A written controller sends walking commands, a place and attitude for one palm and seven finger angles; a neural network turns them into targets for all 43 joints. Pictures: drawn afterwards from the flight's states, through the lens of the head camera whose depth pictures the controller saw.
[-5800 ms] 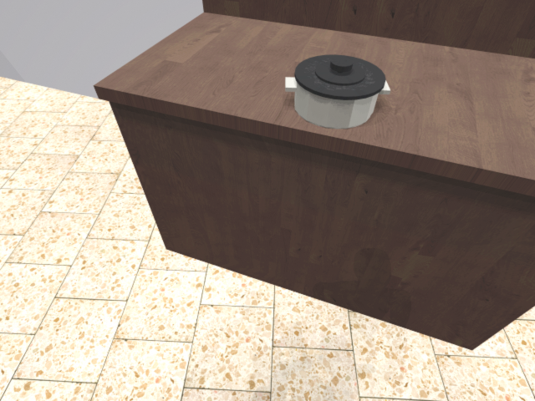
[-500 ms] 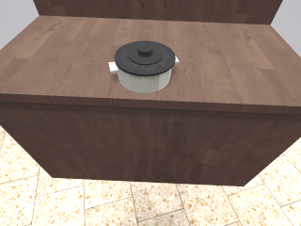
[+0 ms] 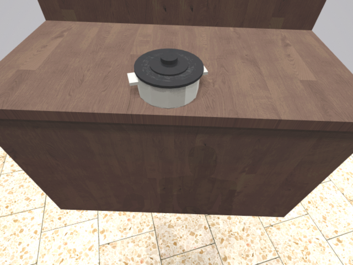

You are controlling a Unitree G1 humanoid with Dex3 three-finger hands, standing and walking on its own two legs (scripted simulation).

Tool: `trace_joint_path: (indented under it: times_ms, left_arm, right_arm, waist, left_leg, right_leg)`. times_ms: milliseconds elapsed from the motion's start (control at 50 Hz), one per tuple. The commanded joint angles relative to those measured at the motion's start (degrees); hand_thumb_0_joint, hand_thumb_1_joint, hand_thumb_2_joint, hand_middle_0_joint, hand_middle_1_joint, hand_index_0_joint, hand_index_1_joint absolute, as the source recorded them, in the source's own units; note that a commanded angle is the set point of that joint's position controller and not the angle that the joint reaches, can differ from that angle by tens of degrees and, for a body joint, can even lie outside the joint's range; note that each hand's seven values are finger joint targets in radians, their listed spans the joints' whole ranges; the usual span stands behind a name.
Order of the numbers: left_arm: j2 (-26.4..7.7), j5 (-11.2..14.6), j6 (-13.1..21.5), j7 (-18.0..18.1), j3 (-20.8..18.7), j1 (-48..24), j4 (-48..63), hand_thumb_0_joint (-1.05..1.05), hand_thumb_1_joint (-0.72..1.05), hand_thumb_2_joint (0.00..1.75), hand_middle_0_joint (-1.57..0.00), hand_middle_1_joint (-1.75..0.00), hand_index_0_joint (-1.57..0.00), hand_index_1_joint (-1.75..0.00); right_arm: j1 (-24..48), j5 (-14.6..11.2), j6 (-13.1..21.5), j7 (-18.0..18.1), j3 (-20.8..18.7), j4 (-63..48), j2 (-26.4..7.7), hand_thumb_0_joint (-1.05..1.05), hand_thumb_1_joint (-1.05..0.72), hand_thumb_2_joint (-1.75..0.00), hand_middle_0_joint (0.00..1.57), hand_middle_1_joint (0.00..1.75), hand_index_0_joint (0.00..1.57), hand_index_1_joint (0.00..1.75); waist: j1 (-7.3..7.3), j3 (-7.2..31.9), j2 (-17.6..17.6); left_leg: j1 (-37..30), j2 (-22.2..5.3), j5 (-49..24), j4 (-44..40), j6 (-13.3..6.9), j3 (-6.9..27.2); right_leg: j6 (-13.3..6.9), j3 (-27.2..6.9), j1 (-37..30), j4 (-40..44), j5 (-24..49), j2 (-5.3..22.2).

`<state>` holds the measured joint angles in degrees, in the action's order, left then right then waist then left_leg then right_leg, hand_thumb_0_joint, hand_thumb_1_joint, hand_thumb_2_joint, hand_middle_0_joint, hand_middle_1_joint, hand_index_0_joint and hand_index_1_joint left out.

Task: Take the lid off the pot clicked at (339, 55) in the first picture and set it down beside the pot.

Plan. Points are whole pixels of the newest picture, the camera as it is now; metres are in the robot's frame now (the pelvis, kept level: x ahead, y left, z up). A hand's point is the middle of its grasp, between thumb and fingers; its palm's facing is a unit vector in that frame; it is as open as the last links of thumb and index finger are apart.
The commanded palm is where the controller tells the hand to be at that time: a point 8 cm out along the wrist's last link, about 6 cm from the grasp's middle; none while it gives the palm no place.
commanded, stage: shuffle to correct the standing spot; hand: left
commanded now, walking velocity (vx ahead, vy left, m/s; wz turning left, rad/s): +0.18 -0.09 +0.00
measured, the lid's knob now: (169, 58) +0.62 +0.07 +0.16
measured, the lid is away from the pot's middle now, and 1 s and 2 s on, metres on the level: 0.00 0.00 0.00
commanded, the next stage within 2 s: come to a stop and stand still in 0.80 s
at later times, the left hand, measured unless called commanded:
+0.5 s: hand out of the picture +0.03 +0.14 -0.19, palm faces +0.02 -1.00 -0.09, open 7.4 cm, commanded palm none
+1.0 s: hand (162, 216) +0.28 +0.06 -0.16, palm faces +0.02 -0.99 -0.16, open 7.3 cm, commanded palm none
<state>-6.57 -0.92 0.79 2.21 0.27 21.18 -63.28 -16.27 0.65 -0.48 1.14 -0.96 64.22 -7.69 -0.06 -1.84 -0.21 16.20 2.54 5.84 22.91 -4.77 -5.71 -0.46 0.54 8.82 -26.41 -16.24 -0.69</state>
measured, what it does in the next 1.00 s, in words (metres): walks ahead: right foot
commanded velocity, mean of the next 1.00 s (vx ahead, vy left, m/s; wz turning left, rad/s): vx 0.13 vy -0.05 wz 0.03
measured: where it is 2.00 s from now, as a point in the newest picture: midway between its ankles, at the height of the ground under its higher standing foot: outside the picture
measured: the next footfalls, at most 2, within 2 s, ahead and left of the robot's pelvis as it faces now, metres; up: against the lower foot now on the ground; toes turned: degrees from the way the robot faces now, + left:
right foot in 0.88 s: +0.23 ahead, -0.21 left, +0.00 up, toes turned -5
left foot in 1.38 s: +0.30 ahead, +0.05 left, +0.00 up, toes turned -1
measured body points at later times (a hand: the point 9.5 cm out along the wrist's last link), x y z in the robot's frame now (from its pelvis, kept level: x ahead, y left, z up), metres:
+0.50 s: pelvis +0.05 +0.00 -0.01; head +0.07 +0.02 +0.44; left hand +0.03 +0.20 -0.18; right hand +0.02 -0.21 -0.16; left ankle +0.08 +0.06 -0.74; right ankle +0.00 -0.12 -0.68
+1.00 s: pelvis +0.18 -0.10 -0.01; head +0.23 -0.11 +0.44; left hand +0.28 +0.11 -0.15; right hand +0.14 -0.33 -0.17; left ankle +0.11 +0.03 -0.68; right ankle +0.19 -0.20 -0.74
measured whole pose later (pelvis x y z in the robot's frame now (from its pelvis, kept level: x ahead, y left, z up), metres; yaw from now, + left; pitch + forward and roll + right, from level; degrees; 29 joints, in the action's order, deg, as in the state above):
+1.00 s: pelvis +0.18 -0.10 -0.01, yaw +1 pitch +2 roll +0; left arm -5.5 -0.5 3.5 0.6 -2.4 8.1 -53.7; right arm -18.3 1.2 -0.5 1.2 -3.6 61.8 -10.4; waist 2.2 -4.3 -2.5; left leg 24.6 -2.8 29.0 60.2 0.7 -1.5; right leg -1.1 5.1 18.6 -32.1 -15.5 1.5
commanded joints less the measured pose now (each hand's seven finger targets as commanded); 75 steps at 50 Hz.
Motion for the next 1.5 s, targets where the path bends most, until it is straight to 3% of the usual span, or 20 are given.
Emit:
trace_joint_path:
  times_ms: [0,120,220,300,340,380,400,480,660,760,820,860,900,960,1120,1320,1340,1360,1380,1480]
  left_arm:
    - [-4.76,-0.32,-0.07,0.01,-1.32,6.42,0.62,0.0,0.9,0.9,-0.2,-0.3,-0.2,-0.3]
    - [-3.63,-0.62,-0.65,-1.08,-2.26,9.55,0.39,0.0,0.9,0.9,-0.2,-0.3,-0.2,-0.3]
    - [-5.2,-0.03,0.09,-1.15,-3.18,7.11,1.23,0.0,0.9,0.9,-0.2,-0.3,-0.2,-0.3]
    - [-5.74,-0.09,0.88,-0.94,-3.58,3.42,2.88,0.0,0.9,0.9,-0.2,-0.3,-0.2,-0.3]
    - [-4.39,-0.05,0.84,-1.26,-3.31,1.77,3.49,0.0,0.9,0.9,-0.2,-0.3,-0.2,-0.3]
    - [-3.0,-0.5,0.72,-1.67,-3.2,0.47,5.5,0.0,0.9,0.9,-0.2,-0.3,-0.2,-0.3]
    - [-4.25,-1.09,0.35,-1.59,-3.51,-1.38,6.03,0.0,0.9,0.9,-0.2,-0.3,-0.2,-0.3]
    - [-2.68,-0.94,0.75,-2.27,-3.64,-2.7,5.98,0.0,0.9,0.9,-0.2,-0.3,-0.2,-0.3]
    - [-2.8,-0.66,-0.31,-3.46,-3.59,-13.06,10.98,0.0,0.9,0.9,-0.2,-0.3,-0.2,-0.3]
    - [-3.34,-0.33,0.44,-3.54,-3.55,-15.33,12.71,0.0,0.9,0.9,-0.2,-0.3,-0.2,-0.3]
    - [-6.7,-0.25,1.2,-3.14,-4.62,-5.91,9.7,0.0,0.9,0.9,-0.2,-0.3,-0.2,-0.3]
    - [-15.77,-0.43,2.2,-1.8,-6.44,5.82,6.27,0.0,0.9,0.9,-0.2,-0.3,-0.2,-0.3]
    - [-14.12,0.04,1.8,-0.81,-6.05,4.21,7.23,0.0,0.9,0.9,-0.2,-0.3,-0.2,-0.3]
    - [-7.49,0.04,2.6,-0.18,-4.42,-6.26,9.64,0.0,0.9,0.9,-0.2,-0.3,-0.2,-0.3]
    - [-12.64,-0.8,1.39,1.85,-6.48,-2.42,11.03,0.0,0.9,0.9,-0.2,-0.3,-0.2,-0.3]
    - [-16.29,-1.11,-0.62,0.94,-6.43,-7.68,14.97,0.0,0.9,0.9,-0.2,-0.3,-0.2,-0.3]
    - [-15.16,-0.72,-0.78,0.82,-5.94,-6.39,15.06,0.0,0.9,0.9,-0.2,-0.3,-0.2,-0.3]
    - [-11.32,-0.05,-1.09,0.75,-5.25,-2.17,14.82,0.0,0.9,0.9,-0.2,-0.3,-0.2,-0.3]
    - [-11.64,0.33,-1.83,1.39,-4.82,-0.53,14.02,0.0,0.9,0.9,-0.2,-0.3,-0.2,-0.3]
    - [-13.29,-0.5,-2.61,0.48,-5.69,-3.81,13.17,0.0,0.9,0.9,-0.2,-0.3,-0.2,-0.3]
  right_arm:
    - [-4.05,0.28,0.68,0.44,-1.7,-1.83,-5.86,0.0,-0.9,-0.9,0.2,0.3,0.2,0.3]
    - [-3.62,0.5,0.62,0.61,-2.66,-2.47,-6.13,0.0,-0.9,-0.9,0.2,0.3,0.2,0.3]
    - [-4.44,0.42,1.18,0.43,-2.29,-2.95,-2.33,0.0,-0.9,-0.9,0.2,0.3,0.2,0.3]
    - [-5.29,0.08,2.19,0.15,-2.22,-3.36,-1.14,0.0,-0.9,-0.9,0.2,0.3,0.2,0.3]
    - [-9.28,0.39,2.85,0.35,-2.07,-2.37,-2.45,0.0,-0.9,-0.9,0.2,0.3,0.2,0.3]
    - [-17.15,1.26,3.35,0.97,-4.04,-1.14,-8.83,0.0,-0.9,-0.9,0.2,0.3,0.2,0.3]
    - [-16.46,1.11,3.18,0.96,-3.9,-1.59,-8.95,0.0,-0.9,-0.9,0.2,0.3,0.2,0.3]
    - [-10.68,0.47,4.96,1.25,-2.52,-3.68,-5.19,0.0,-0.9,-0.9,0.2,0.3,0.2,0.3]
    - [-14.16,0.96,5.12,1.25,-2.32,-2.58,-5.83,0.0,-0.9,-0.9,0.2,0.3,0.2,0.3]
    - [-11.82,1.49,4.13,0.75,-3.29,-3.91,-8.21,0.0,-0.9,-0.9,0.2,0.3,0.2,0.3]
    - [-9.33,1.39,3.29,0.42,-3.44,-4.46,-7.56,0.0,-0.9,-0.9,0.2,0.3,0.2,0.3]
    - [-9.49,0.3,3.08,-0.03,-2.34,-6.07,-2.61,0.0,-0.9,-0.9,0.2,0.3,0.2,0.3]
    - [-4.02,0.47,2.17,0.15,-3.21,-8.46,-3.99,0.0,-0.9,-0.9,0.2,0.3,0.2,0.3]
    - [-5.72,0.3,0.77,0.34,-3.03,-5.64,-3.95,0.0,-0.9,-0.9,0.2,0.3,0.2,0.3]
    - [5.49,0.55,-2.77,-0.06,-4.05,-12.16,-6.81,0.0,-0.9,-0.9,0.2,0.3,0.2,0.3]
    - [4.76,-0.57,-1.03,-0.69,-3.83,-14.68,-7.52,0.0,-0.9,-0.9,0.2,0.3,0.2,0.3]
    - [2.13,-0.29,-0.32,-0.56,-4.12,-14.0,-10.06,0.0,-0.9,-0.9,0.2,0.3,0.2,0.3]
    - [1.05,0.01,0.47,-0.27,-5.04,-14.86,-15.71,0.0,-0.9,-0.9,0.2,0.3,0.2,0.3]
    - [-1.31,-0.49,-0.42,0.05,-5.31,-15.44,-18.14,0.0,-0.9,-0.9,0.2,0.3,0.2,0.3]
    - [3.87,0.45,0.47,1.91,-2.73,-16.06,-11.53,0.0,-0.9,-0.9,0.2,0.3,0.2,0.3]
  waist:
    - [0.23,-3.83,-1.37]
    - [-0.92,-5.85,0.14]
    - [0.63,-5.06,9.62]
    - [2.33,-6.73,5.56]
    - [3.7,-8.04,-2.3]
    - [5.24,-6.47,-15.87]
    - [4.32,-7.78,-9.92]
    - [1.17,-3.82,0.05]
    - [3.44,-1.62,-4.95]
    - [3.77,1.13,-7.34]
    - [-0.69,4.3,-2.38]
    - [-4.35,9.91,20.99]
    - [-4.23,1.37,8.37]
    - [0.85,3.35,8.83]
    - [-1.93,2.79,6.5]
    - [1.35,6.9,10.98]
    - [2.36,10.55,4.29]
    - [2.09,13.08,-14.26]
    - [3.92,16.19,-14.07]
    - [0.43,5.39,-7.4]
  left_leg:
    - [-3.28,-9.22,24.86,-9.01,2.09,13.4]
    - [2.59,-9.2,30.17,-8.98,1.98,12.76]
    - [3.04,-3.0,17.25,11.85,3.63,2.27]
    - [0.77,-3.67,14.92,13.82,3.25,2.11]
    - [-5.39,-7.3,17.48,2.9,1.49,8.64]
    - [-12.45,-23.59,26.17,-13.57,-6.05,33.94]
    - [-7.39,-25.23,27.74,-16.02,-7.19,34.91]
    - [-4.21,-20.99,14.13,-15.54,-6.6,22.65]
    - [-12.19,-17.83,-3.68,-11.83,-6.2,11.49]
    - [-8.06,-17.11,-4.87,-7.18,-4.38,9.94]
    - [0.17,-12.58,3.58,3.02,-0.15,6.48]
    - [23.13,-2.33,28.87,31.86,4.42,-1.91]
    - [26.39,-5.59,29.73,44.83,4.38,4.63]
    - [15.32,-7.26,20.97,38.79,6.76,6.2]
    - [20.26,-2.73,18.28,39.43,8.94,8.25]
    - [-2.99,-0.58,3.51,6.21,7.59,3.49]
    - [-13.92,-6.37,-14.49,1.45,6.23,6.32]
    - [-22.08,-24.1,-48.5,2.5,-1.17,25.74]
    - [-18.66,-28.97,-66.16,4.91,-7.43,26.18]
    - [-8.81,-20.06,-43.95,0.72,-4.67,17.66]
  right_leg:
    - [-2.63,-4.13,10.7,5.68,-12.92,3.3]
    - [-3.74,-2.93,8.84,4.89,-14.11,2.39]
    - [-8.43,-14.29,10.15,13.63,-22.35,10.45]
    - [-10.0,-13.87,12.83,10.25,-16.78,11.85]
    - [-7.17,-7.04,18.13,-1.0,-11.46,5.73]
    - [-2.68,2.7,28.68,-25.94,-15.46,-1.33]
    - [-2.98,-1.91,29.05,-34.5,-13.35,1.66]
    - [-1.32,-3.8,28.07,-39.78,-1.46,5.38]
    - [1.54,1.27,32.2,-27.61,2.54,7.0]
    - [1.43,4.5,18.97,-12.67,1.06,4.61]
    - [1.34,5.11,-1.07,0.27,5.63,2.8]
    - [-8.17,-20.25,-22.58,5.76,16.15,22.51]
    - [-14.17,-20.59,-11.19,9.27,14.43,24.46]
    - [-10.49,-9.35,-1.87,6.94,32.44,17.41]
    - [-12.72,-10.17,-5.61,0.97,58.06,21.41]
    - [-5.24,-4.64,-0.11,-8.12,43.83,13.41]
    - [-2.0,-1.74,4.54,-14.5,28.1,9.78]
    - [2.73,1.54,17.54,-27.17,-14.24,1.01]
    - [2.33,-4.44,14.86,-38.91,-26.64,-1.7]
    - [3.44,-7.85,22.21,-50.54,-11.32,-1.01]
